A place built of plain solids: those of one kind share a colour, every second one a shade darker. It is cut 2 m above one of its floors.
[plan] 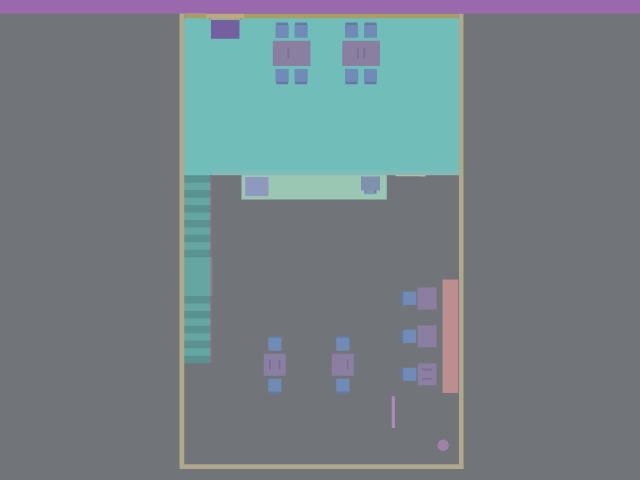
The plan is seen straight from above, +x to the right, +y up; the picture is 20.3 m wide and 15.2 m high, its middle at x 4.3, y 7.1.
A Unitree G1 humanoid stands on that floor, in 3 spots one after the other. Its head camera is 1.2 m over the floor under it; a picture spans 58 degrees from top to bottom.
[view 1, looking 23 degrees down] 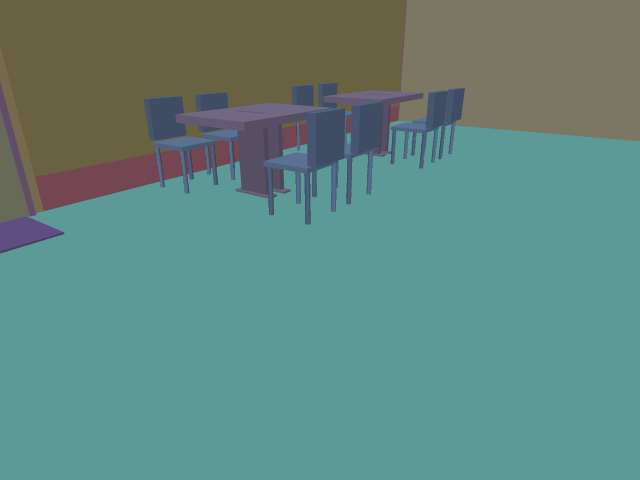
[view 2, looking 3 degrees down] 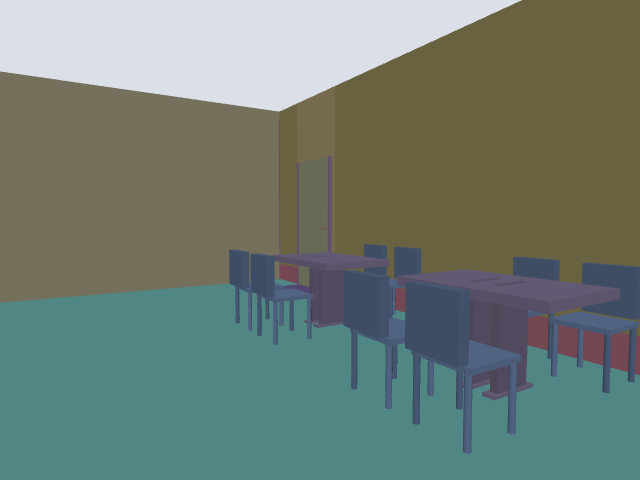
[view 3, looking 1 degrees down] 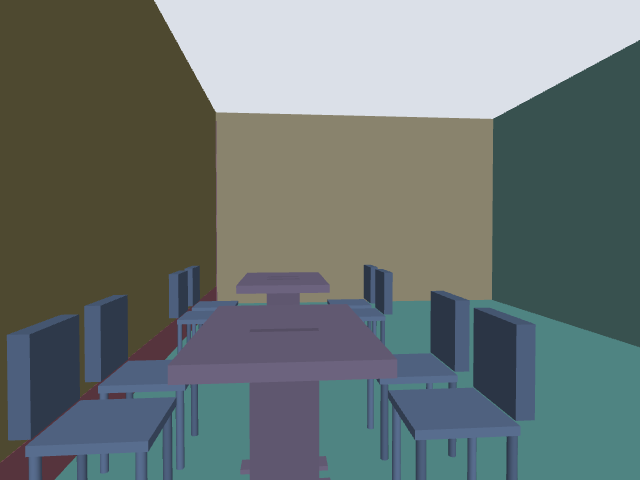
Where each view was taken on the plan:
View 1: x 0.41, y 10.25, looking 35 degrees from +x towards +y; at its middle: upper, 3.07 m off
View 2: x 7.50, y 10.35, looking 148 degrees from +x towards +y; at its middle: street_door_leaf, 7.05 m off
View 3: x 1.30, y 13.02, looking -5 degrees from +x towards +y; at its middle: wall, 7.43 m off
